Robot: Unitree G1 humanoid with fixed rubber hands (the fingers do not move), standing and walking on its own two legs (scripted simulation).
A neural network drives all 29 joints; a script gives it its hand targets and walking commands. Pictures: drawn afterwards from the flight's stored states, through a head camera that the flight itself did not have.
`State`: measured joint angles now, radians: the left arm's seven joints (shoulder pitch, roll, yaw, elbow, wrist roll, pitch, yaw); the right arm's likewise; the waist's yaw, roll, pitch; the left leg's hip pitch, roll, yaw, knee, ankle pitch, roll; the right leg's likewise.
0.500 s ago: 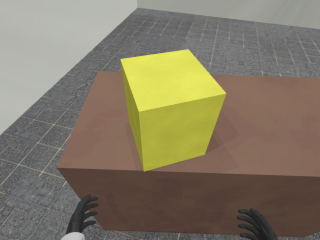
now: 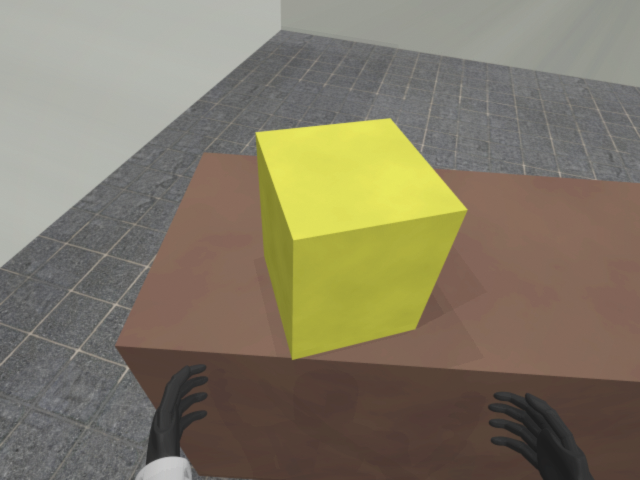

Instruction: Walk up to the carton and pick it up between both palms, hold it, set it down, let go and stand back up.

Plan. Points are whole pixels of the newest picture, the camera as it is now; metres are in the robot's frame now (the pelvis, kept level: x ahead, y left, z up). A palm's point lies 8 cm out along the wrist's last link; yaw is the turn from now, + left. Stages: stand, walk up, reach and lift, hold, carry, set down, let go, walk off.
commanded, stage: reach and lift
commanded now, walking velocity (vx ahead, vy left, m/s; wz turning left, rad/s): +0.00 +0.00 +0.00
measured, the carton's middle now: (341, 238) +0.44 -0.01 +0.08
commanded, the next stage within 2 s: none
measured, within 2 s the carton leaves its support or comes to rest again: neither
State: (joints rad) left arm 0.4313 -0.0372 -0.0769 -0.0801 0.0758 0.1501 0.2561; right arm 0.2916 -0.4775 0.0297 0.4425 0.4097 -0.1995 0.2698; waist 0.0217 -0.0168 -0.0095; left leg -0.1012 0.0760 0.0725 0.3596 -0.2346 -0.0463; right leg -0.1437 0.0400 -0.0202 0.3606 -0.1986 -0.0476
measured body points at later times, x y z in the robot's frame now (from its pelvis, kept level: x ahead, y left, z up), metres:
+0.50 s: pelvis -0.03 -0.03 +0.00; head -0.04 -0.03 +0.45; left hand +0.21 +0.14 +0.05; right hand +0.24 -0.28 +0.02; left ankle -0.03 +0.14 -0.74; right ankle +0.00 -0.09 -0.75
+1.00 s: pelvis -0.02 -0.02 +0.00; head -0.01 -0.02 +0.45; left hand +0.25 +0.18 +0.10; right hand +0.31 -0.25 +0.08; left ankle -0.03 +0.14 -0.75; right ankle +0.00 -0.09 -0.75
